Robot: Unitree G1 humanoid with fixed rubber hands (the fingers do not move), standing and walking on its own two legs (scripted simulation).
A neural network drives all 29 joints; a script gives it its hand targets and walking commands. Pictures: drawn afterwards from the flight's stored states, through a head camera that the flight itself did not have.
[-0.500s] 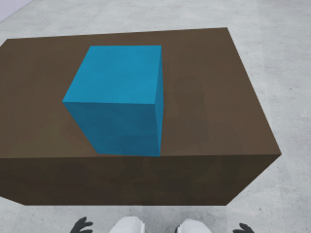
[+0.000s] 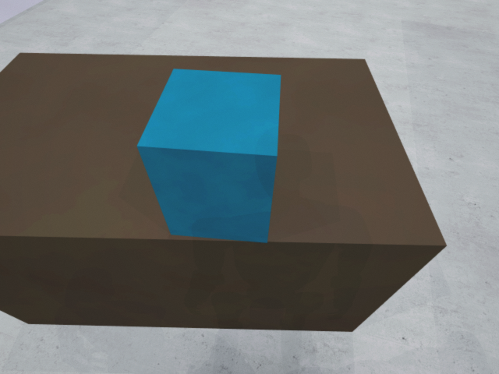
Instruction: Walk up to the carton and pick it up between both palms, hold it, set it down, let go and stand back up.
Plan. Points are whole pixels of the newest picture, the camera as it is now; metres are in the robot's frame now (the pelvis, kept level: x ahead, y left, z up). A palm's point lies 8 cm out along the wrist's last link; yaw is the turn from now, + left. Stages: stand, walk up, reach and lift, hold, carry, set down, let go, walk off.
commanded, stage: walk up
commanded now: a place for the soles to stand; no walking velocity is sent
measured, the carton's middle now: (222, 159) +0.48 +0.05 +0.05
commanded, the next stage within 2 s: none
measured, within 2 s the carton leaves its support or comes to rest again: neither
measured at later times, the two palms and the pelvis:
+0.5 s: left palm out of the picture +0.04 +0.23 -0.13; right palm out of the picture +0.04 -0.26 -0.14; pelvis +0.02 -0.01 +0.00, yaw +2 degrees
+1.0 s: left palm out of the picture +0.05 +0.24 -0.13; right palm out of the picture +0.04 -0.25 -0.14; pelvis +0.02 +0.00 +0.00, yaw +2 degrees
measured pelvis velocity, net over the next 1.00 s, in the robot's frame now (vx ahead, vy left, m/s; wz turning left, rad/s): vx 0.02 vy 0.00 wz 0.03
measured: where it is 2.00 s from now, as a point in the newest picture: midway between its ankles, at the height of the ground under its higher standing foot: outside the picture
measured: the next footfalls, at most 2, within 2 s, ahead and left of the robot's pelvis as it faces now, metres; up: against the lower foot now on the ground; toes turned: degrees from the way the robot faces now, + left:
left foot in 1.52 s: +0.12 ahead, +0.22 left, +0.00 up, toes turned -4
right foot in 1.86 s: +0.01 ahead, +0.01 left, +0.00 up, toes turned -10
